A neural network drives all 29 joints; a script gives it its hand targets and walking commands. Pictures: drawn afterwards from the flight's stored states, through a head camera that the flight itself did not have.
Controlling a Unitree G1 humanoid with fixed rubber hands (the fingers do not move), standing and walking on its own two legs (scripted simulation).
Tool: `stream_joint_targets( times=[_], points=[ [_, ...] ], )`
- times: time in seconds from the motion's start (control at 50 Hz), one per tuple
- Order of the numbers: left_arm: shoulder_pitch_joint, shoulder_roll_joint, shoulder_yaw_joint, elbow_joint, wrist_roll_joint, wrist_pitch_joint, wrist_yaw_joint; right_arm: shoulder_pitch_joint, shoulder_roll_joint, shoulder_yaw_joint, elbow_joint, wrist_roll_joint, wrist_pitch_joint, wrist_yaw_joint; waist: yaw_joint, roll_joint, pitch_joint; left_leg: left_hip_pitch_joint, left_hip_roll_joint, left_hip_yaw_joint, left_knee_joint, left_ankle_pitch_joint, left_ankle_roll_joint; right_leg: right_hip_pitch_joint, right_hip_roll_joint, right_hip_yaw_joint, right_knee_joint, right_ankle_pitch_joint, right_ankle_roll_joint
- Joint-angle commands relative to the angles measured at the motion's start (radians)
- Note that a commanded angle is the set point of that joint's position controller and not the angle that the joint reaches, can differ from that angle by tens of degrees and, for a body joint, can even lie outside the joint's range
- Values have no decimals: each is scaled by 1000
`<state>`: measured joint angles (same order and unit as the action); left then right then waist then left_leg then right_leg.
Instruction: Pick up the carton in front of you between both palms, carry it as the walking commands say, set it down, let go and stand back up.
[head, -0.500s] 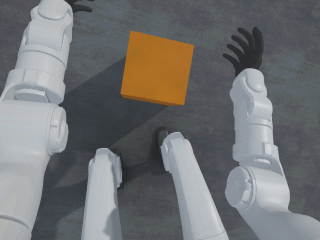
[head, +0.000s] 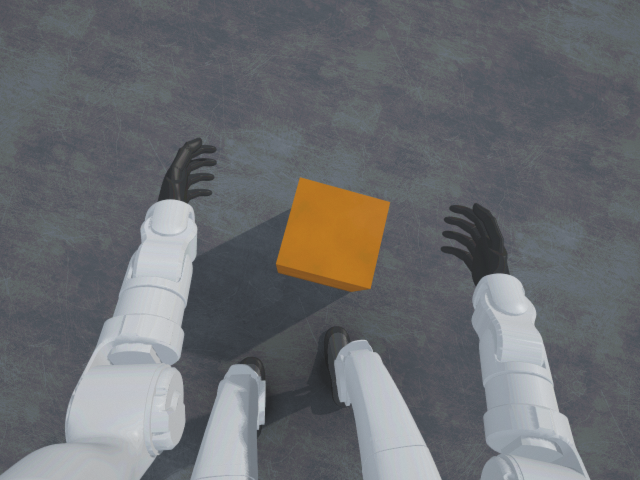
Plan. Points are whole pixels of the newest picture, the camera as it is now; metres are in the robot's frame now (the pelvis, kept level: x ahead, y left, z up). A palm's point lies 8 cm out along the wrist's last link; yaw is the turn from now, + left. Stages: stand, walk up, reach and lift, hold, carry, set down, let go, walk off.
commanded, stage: let go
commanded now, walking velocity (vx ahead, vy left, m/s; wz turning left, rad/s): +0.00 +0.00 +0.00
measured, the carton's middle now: (328, 241) +0.43 -0.11 -0.57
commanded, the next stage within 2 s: stand in 1.12 s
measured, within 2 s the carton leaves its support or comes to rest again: neither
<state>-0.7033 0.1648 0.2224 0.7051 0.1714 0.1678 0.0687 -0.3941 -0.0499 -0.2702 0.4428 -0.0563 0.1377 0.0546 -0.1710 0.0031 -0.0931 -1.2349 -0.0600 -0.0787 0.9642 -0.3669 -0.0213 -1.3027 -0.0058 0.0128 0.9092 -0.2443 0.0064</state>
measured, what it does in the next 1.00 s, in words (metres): rises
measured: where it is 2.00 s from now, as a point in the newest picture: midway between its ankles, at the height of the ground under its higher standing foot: (296, 396)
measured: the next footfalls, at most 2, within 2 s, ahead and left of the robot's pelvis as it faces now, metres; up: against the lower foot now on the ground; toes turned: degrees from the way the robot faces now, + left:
none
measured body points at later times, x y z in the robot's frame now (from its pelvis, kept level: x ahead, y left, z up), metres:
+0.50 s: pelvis +0.07 +0.00 +0.07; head +0.16 +0.00 +0.51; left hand +0.33 +0.19 -0.02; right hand +0.22 -0.25 +0.00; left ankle +0.02 +0.13 -0.66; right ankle +0.07 -0.12 -0.66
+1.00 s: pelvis +0.07 +0.01 +0.08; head +0.07 +0.01 +0.53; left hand +0.25 +0.24 +0.01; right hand +0.23 -0.24 +0.01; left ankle +0.02 +0.13 -0.66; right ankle +0.07 -0.12 -0.66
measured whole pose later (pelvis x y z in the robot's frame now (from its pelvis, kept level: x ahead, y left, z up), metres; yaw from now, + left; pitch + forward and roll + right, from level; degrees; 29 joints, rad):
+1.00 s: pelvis +0.07 +0.01 +0.08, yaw -3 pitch -3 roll -1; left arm 0.23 0.21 0.01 0.47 -0.01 0.08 -0.03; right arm 0.22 -0.24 -0.03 0.39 -0.02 0.20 0.03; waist 0.00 0.03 0.05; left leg -0.09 -0.01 -0.04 0.49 -0.35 0.01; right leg -0.19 0.02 0.05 0.48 -0.24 0.02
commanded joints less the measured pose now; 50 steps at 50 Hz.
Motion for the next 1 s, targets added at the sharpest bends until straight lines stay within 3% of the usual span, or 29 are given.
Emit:
stream_joint_targets(
  times=[0.0,0.1,0.26,0.46,0.6,0.74,0.76,0.78,0.98],
  points=[
    [-71,26,-12,-211,-25,-43,49,37,-155,50,-118,17,-39,46,-8,107,-670,402,-26,53,-205,138,-9,692,52,-69,-75,269,14],
    [149,19,-46,-230,-68,-88,51,227,-191,142,-92,52,-71,64,0,44,-495,414,-20,69,-287,46,0,867,38,-19,-172,230,14],
    [460,75,-73,-201,-104,-156,11,484,-219,244,-166,100,-110,38,41,-31,-316,526,-16,79,-388,92,22,1171,19,40,-272,417,33],
    [715,82,-100,-240,-114,-171,-43,583,-254,244,-167,106,-115,16,120,21,-144,845,12,56,-506,303,1,1222,43,17,-380,461,38],
    [859,98,-143,-313,-150,-156,-90,639,-262,206,-103,77,-110,12,145,40,-68,1011,32,45,-568,478,-14,1260,71,6,-457,436,20],
    [884,112,-176,-367,-175,-112,-124,626,-268,183,-91,49,-73,14,152,23,57,1027,45,36,-612,409,-3,1275,80,-11,-493,303,9],
    [937,105,-185,-301,-195,-138,-106,589,-311,176,-142,31,-23,-12,140,21,10,1078,52,26,-585,494,-8,1231,109,-27,-462,263,8],
    [921,113,-186,-332,-190,-142,-97,615,-303,185,-127,34,-10,-21,154,45,27,1069,54,25,-572,518,-13,1224,107,-27,-457,247,6],
    [891,132,-177,-319,-180,-91,-93,569,-291,207,-155,37,67,-31,165,37,133,987,46,51,-587,314,3,1248,93,-25,-455,153,9]
  ],
)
